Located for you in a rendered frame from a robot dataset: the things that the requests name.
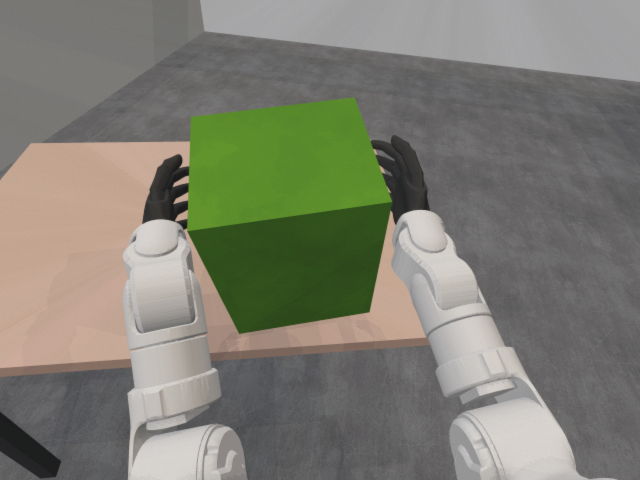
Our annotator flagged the left robot hand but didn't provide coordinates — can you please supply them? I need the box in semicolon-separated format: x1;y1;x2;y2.
142;154;189;230

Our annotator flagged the left robot forearm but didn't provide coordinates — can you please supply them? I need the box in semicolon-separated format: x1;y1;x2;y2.
122;219;221;480

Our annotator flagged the robot left upper arm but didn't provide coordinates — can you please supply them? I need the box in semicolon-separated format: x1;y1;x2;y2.
130;424;248;480

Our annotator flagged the robot right upper arm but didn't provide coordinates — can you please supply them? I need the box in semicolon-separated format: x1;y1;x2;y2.
449;397;617;480

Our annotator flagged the right robot hand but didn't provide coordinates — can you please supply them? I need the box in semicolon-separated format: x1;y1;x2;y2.
371;135;430;225

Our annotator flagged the right robot forearm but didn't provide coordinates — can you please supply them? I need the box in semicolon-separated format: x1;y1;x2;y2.
391;210;576;469

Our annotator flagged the table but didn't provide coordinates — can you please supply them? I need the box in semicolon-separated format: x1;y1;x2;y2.
0;140;430;479

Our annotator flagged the carton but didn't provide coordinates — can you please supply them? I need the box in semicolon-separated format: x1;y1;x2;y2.
187;97;392;334

